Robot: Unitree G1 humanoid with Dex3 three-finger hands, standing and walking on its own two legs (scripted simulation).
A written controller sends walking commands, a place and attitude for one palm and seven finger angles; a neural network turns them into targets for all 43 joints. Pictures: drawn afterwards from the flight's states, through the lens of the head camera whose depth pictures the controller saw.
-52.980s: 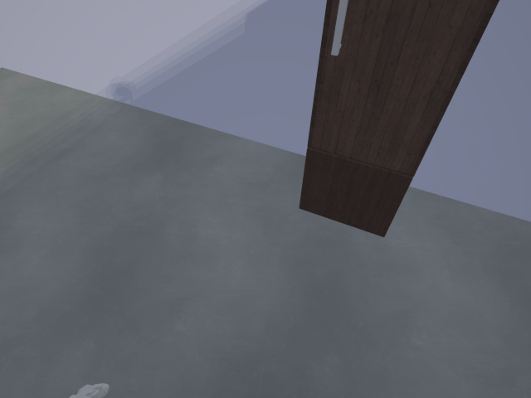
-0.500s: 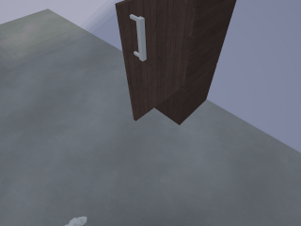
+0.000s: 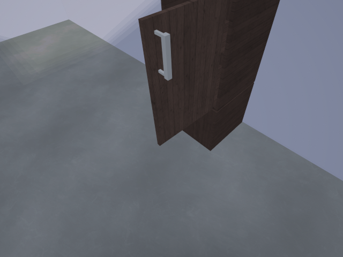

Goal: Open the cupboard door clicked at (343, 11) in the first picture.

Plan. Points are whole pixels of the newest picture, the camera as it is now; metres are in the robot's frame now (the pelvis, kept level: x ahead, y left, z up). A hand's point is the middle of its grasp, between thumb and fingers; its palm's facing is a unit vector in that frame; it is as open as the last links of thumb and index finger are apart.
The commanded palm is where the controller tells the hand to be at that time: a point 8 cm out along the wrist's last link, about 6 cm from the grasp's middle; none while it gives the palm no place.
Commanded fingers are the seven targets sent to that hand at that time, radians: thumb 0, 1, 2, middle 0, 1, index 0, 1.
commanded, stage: let the arm hang, fingers relaxed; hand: left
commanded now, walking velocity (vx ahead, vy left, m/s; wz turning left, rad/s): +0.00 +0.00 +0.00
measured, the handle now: (163, 55) +0.67 +0.07 +0.13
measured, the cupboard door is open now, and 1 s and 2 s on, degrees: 87 87 87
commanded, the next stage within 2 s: look to check the result in 0.32 s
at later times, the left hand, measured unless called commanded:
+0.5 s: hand out of the picture +0.12 +0.23 -0.15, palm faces -0.01 -0.94 -0.33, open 7.4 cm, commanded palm none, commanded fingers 0.00 0.90 0.90 -0.20 -0.30 -0.20 -0.30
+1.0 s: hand out of the picture +0.14 +0.23 -0.14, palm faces -0.01 -0.94 -0.35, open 7.4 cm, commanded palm none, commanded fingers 0.00 0.90 0.90 -0.20 -0.30 -0.20 -0.30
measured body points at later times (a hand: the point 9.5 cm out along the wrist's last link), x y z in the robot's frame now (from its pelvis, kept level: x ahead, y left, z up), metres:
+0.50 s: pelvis +0.03 +0.00 +0.01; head +0.05 -0.02 +0.46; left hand +0.12 +0.28 -0.12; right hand +0.10 -0.29 -0.14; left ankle +0.03 +0.12 -0.74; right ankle +0.04 -0.10 -0.74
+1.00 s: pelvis +0.06 -0.01 +0.01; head +0.08 -0.03 +0.46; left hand +0.14 +0.28 -0.12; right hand +0.13 -0.30 -0.14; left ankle +0.03 +0.12 -0.74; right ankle +0.04 -0.10 -0.74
